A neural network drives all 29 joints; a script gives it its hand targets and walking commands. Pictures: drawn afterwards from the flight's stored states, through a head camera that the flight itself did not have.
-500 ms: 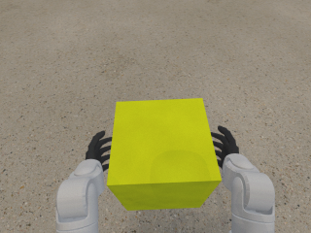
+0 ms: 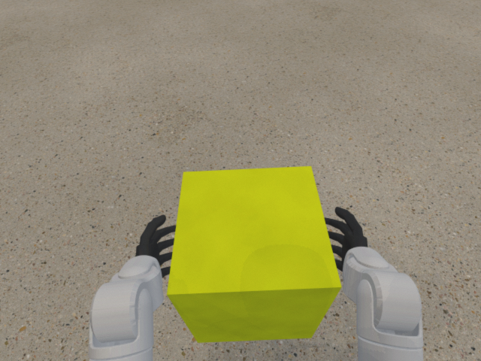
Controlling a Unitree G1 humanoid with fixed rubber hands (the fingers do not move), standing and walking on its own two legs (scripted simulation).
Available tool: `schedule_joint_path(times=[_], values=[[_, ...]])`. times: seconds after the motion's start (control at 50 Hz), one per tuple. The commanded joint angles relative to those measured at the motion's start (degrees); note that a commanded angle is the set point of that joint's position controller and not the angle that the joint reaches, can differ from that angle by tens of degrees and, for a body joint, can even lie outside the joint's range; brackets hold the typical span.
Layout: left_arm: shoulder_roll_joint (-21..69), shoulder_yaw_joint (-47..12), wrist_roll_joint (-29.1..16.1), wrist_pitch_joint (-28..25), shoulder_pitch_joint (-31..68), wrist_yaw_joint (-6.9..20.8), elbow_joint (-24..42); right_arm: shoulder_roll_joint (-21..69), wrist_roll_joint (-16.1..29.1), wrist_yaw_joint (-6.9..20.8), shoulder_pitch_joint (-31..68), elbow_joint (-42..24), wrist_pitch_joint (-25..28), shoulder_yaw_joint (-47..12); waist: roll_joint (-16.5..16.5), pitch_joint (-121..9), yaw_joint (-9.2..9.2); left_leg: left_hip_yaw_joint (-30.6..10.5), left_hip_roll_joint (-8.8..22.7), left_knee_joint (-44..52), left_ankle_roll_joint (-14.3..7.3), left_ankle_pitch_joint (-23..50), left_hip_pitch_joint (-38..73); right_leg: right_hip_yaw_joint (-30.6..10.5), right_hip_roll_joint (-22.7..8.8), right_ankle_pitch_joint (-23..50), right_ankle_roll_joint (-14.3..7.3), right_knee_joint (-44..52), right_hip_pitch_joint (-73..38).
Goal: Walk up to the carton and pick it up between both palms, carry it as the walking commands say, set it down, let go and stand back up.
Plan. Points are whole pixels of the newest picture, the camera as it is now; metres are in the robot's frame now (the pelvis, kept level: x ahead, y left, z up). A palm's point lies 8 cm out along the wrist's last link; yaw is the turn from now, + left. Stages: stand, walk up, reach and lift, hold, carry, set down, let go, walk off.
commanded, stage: carry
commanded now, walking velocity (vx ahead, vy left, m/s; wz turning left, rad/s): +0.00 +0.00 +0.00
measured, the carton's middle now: (251, 259) +0.31 -0.01 +0.00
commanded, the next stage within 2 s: none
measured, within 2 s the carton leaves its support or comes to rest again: neither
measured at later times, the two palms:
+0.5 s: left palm (197, 251) +0.31 +0.09 +0.02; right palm (371, 247) +0.32 -0.21 +0.01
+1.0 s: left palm (215, 225) +0.36 +0.06 +0.03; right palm (378, 212) +0.38 -0.24 +0.02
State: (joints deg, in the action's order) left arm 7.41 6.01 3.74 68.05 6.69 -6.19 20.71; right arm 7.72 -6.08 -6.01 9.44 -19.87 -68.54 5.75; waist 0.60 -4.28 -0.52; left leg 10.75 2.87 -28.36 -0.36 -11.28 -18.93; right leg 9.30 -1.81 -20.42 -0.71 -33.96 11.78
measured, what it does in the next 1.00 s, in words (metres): steps to the right: left foot, then right foot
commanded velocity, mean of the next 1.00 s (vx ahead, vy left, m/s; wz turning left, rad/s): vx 0.00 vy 0.00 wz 0.00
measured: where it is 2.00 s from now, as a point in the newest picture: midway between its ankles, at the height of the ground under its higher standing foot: outside the picture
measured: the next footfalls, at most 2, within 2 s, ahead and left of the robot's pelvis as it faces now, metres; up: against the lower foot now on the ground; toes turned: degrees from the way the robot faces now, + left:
left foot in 0.30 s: +0.09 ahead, +0.08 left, +0.00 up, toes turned +8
right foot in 0.44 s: +0.01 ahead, -0.11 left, +0.00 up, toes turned -5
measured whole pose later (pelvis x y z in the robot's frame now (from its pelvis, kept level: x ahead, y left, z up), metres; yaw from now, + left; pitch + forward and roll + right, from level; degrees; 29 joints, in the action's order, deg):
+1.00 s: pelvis +0.10 -0.10 -0.02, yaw +3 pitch +4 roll +6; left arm 7.3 5.8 5.0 47.3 3.3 -4.6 8.5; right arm 7.3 -6.7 -4.8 5.7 -7.4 -46.9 4.9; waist 3.3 -2.2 -0.5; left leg 8.5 -0.8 -50.3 -1.2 -21.9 -29.4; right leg 7.4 0.5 -29.1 -7.5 -32.3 7.8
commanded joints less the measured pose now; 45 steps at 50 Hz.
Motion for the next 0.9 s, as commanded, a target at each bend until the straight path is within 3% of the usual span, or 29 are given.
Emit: schedule_joint_path(times=[0.0, 0.04, 0.08, 0.1, 0.12, 0.14, 0.16, 0.18, 0.2, 0.22, 0.24, 0.28, 0.32, 0.34, 0.36, 0.38, 0.4, 0.42, 0.46, 0.48, 0.5, 0.54, 0.64, 0.68, 0.74, 0.78, 0.8, 0.84, 0.88], values=[[52.69, -41.29, -21.68, -1.64, 30.68, 14.56, 11.17, 53.55, 25.79, 14.77, 28.82, -8.89, 1.63, -44.54, -2.63, -25.1, 0.86, -8.59, 9.63, -4.02, -5.43, 51.66, 25.0, -3.39, -4.21, 20.88, 3.51, 7.46, 3.55], [52.62, -41.33, -21.71, -1.9, 32.97, 14.53, 9.05, 53.53, 24.96, 15.11, 28.97, -6.11, 2.04, -43.36, -6.31, -22.61, 1.18, -7.42, 8.7, -6.08, -4.45, 52.92, 22.62, -1.94, -2.37, 19.22, 2.02, 16.03, 0.54], [49.57, -39.77, -19.76, -3.18, 30.23, 14.59, 4.97, 50.82, 22.13, 14.64, 26.11, -2.59, 3.59, -40.46, 0.82, -22.17, 1.07, -3.46, 4.71, -12.0, -1.65, 30.43, 9.42, -3.9, -6.1, 53.07, 0.23, 12.29, -12.0], [49.36, -40.84, -21.08, -3.89, 31.06, 14.77, 8.34, 51.79, 22.65, 14.28, 25.47, -4.21, 4.07, -41.63, 10.61, -21.32, 1.51, 0.16, 0.36, -16.11, -0.9, 0.4, -6.35, -7.78, -10.52, 77.09, -0.97, 7.72, -24.32], [46.99, -31.39, -12.95, -6.17, 27.42, 14.74, -7.46, 48.03, 15.0, 14.23, 23.23, 9.53, 6.76, -33.38, 12.64, -18.7, 2.2, 2.26, -2.76, -17.83, 0.17, -13.27, -20.44, -9.2, -13.19, 91.71, -3.22, 1.41, -34.41], [50.17, -40.67, -21.31, -6.82, 33.12, 14.89, 10.95, 52.03, 22.88, 14.08, 27.58, -6.69, 7.24, -43.48, 11.86, -17.71, 2.28, 1.99, -3.8, -22.46, 0.08, -15.23, -25.39, -11.23, -14.22, 98.38, -2.09, 0.51, -35.8], [48.07, -33.44, -15.38, -7.98, 28.72, 15.07, -2.52, 50.36, 17.86, 14.2, 24.65, 6.91, 8.07, -36.63, 9.11, -15.17, 2.06, -0.26, -3.57, -21.63, -0.39, -14.1, -22.95, -13.26, -14.41, 94.14, -2.81, 1.64, -29.5], [48.47, -34.47, -16.72, -8.76, 30.7, 15.48, -0.04, 51.11, 19.27, 13.77, 29.55, 0.96, 9.59, -38.62, 10.83, -13.6, 1.97, -0.33, -3.77, -20.91, -0.79, -12.4, -23.7, -10.52, -13.38, 89.75, -2.22, 1.56, -29.09], [50.05, -38.17, -19.24, -8.9, 32.46, 15.07, 6.71, 53.04, 22.54, 14.06, 30.01, -2.9, 9.01, -42.13, 6.27, -16.4, 1.52, -0.55, -3.65, -17.34, -1.02, -9.49, -16.55, -9.43, -13.46, 88.34, -2.8, 0.42, -24.0], [49.32, -34.03, -16.19, -9.45, 29.4, 15.02, -1.03, 50.54, 18.5, 13.84, 27.82, 3.2, 9.54, -38.07, 8.84, -16.4, 1.8, 1.08, -5.1, -13.17, -0.28, -5.83, -10.21, -6.45, -11.5, 86.66, -2.64, -0.03, -19.42], [48.94, -37.27, -19.65, -10.0, 34.26, 15.05, 6.1, 51.49, 20.2, 13.43, 29.6, -1.49, 10.2, -40.44, 11.62, -16.06, 1.9, 1.97, -6.07, -12.29, -0.52, -2.99, -7.27, -5.96, -10.45, 87.37, -1.48, -0.71, -17.45], [48.53, -39.61, -20.83, -8.34, 31.37, 14.85, 8.11, 52.37, 22.24, 13.16, 28.74, -5.31, 8.9, -42.95, 9.02, -18.44, -0.08, -3.18, -1.83, -6.35, -4.44, 11.65, 8.32, -5.2, -10.21, 81.28, 1.21, -8.45, -5.77], [50.68, -43.92, -23.36, -5.54, 35.76, 14.97, 13.33, 50.92, 24.82, 13.23, 29.8, -11.53, 6.8, -44.14, -9.44, -23.52, -2.97, -20.57, 12.84, -6.7, -17.52, 59.23, 27.38, -5.22, 0.37, 27.43, 7.45, -27.72, 14.46], [48.85, -40.14, -19.93, -5.41, 32.66, 14.89, 9.46, 50.36, 21.89, 13.65, 23.56, -2.95, 5.9, -39.61, -15.73, -26.53, -1.99, -26.76, 18.02, -4.03, -20.08, 66.55, 32.34, -10.7, 1.83, -13.44, 4.25, -29.21, 20.21], [47.17, -33.73, -13.97, -7.16, 27.47, 15.12, -4.75, 48.65, 15.41, 13.92, 19.09, 10.39, 7.73, -32.13, -12.62, -24.34, -0.97, -24.77, 19.11, -3.44, -17.85, 61.6, 26.59, -15.99, -2.54, -18.43, 2.08, -22.67, 17.71], [49.07, -40.04, -19.41, -8.77, 31.92, 15.1, 7.25, 50.22, 20.63, 13.99, 26.4, -3.79, 9.38, -38.89, -9.33, -23.74, -0.24, -20.14, 16.51, -3.94, -13.58, 54.32, 23.22, -13.07, -3.0, -19.44, 0.86, -9.07, 14.99], [47.26, -31.11, -12.32, -11.48, 27.79, 15.31, -8.03, 47.98, 13.44, 14.17, 23.98, 10.37, 11.5, -31.71, -5.2, -24.29, 1.01, -13.85, 13.21, -6.15, -9.73, 42.24, 18.39, -10.5, -2.86, -12.17, 0.36, 2.96, 7.39], [45.55, -30.02, -11.23, -15.32, 30.32, 15.0, -6.97, 47.72, 12.71, 14.59, 25.71, 11.89, 14.94, -31.59, -4.98, -23.01, 1.51, -10.39, 9.39, -6.71, -6.5, 34.92, 15.73, -7.48, -1.15, 1.41, 0.1, 12.87, 2.81], [44.87, -26.91, -8.65, -21.38, 29.6, 14.84, -11.52, 48.24, 12.2, 14.47, 29.54, 11.2, 20.7, -32.08, 7.79, -19.22, 0.94, -7.28, 5.41, -8.72, -0.48, 11.34, 3.91, -13.7, -8.05, 42.03, -2.0, 5.96, -5.19], [49.07, -36.58, -17.43, -20.68, 33.17, 14.68, 2.11, 50.11, 18.42, 13.83, 30.45, -1.74, 20.25, -39.42, 10.64, -19.93, 0.65, -5.69, 4.06, -11.31, -0.17, 5.99, 0.56, -14.49, -10.87, 63.98, -2.25, 3.06, -10.07], [48.21, -32.26, -14.19, -20.39, 29.26, 15.11, -7.45, 47.05, 15.2, 13.33, 30.66, 3.09, 20.79, -35.55, 9.33, -21.49, 0.72, -4.42, 2.11, -12.67, 0.33, -3.37, -1.59, -15.05, -12.48, 75.35, -3.07, 1.74, -14.19], [46.89, -30.44, -11.32, -21.47, 29.12, 13.87, -8.65, 47.26, 13.79, 13.35, 28.42, 7.77, 21.75, -33.07, 4.93, -21.57, 1.14, -3.59, 0.07, -12.0, 0.43, -8.03, -5.63, -14.84, -12.72, 76.78, -4.6, 1.03, -18.37], [43.54, -33.44, -11.13, -23.55, 27.74, 12.98, -5.55, 46.17, 14.15, 13.62, 24.82, 9.81, 23.34, -35.35, 6.56, -20.87, 0.75, -1.24, -1.35, -12.41, -0.31, 1.99, -1.39, -11.48, -10.09, 83.83, -1.62, -1.21, -16.25], [43.59, -35.71, -11.92, -22.92, 28.25, 13.1, -4.95, 45.31, 13.5, 13.8, 24.39, 9.09, 22.97, -35.32, 1.44, -22.54, 0.34, -3.6, 0.7, -10.05, -1.12, 18.24, 6.52, -10.01, -8.04, 72.28, 0.11, -2.93, -9.12], [42.7, -33.87, -10.12, -25.76, 31.95, 13.06, -5.64, 44.26, 12.12, 13.63, 25.47, 11.13, 26.35, -32.49, -7.45, -23.94, -0.24, -9.63, 7.77, -9.95, -3.95, 49.91, 18.96, -6.6, -4.22, 33.69, 1.99, -4.62, 2.15], [41.79, -31.54, -8.48, -27.34, 29.43, 13.28, -7.73, 42.43, 10.01, 13.32, 26.0, 11.85, 27.72, -30.82, -8.8, -21.73, 0.85, -9.2, 8.29, -11.31, -3.54, 51.89, 17.86, -6.17, -2.58, 19.44, 0.83, 8.48, 1.36], [41.18, -31.49, -8.79, -27.76, 31.91, 13.04, -6.84, 41.38, 9.81, 12.3, 27.93, 10.93, 28.61, -30.52, -3.52, -19.37, 1.3, -7.26, 6.27, -16.34, -3.07, 39.48, 10.78, -6.78, -3.51, 33.87, 0.81, 11.58, -4.0], [40.64, -36.06, -14.61, -26.5, 33.44, 13.0, 2.76, 44.11, 14.79, 11.85, 26.16, 4.65, 26.5, -36.03, 13.44, -17.88, 0.69, -1.98, -1.79, -22.22, -1.03, -14.89, -15.57, -12.6, -10.54, 84.74, -2.51, 3.13, -25.46], [39.79, -35.33, -14.0, -23.52, 22.78, 13.19, -0.59, 41.83, 13.31, 10.58, 19.77, 4.9, 24.45, -35.6, 10.87, -17.52, 1.59, -0.45, -5.1, -28.96, -0.86, -18.58, -25.3, -15.39, -12.6, 98.95, -0.57, 1.12, -32.54]])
